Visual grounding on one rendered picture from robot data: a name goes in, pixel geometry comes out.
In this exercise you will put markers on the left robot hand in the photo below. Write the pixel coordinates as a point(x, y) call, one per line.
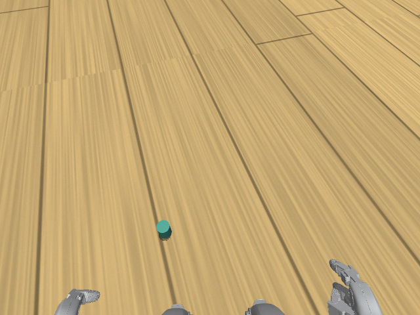
point(75, 299)

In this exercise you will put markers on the right robot hand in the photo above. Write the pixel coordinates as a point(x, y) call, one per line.
point(357, 300)

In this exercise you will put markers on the tin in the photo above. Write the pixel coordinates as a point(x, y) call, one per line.
point(164, 229)

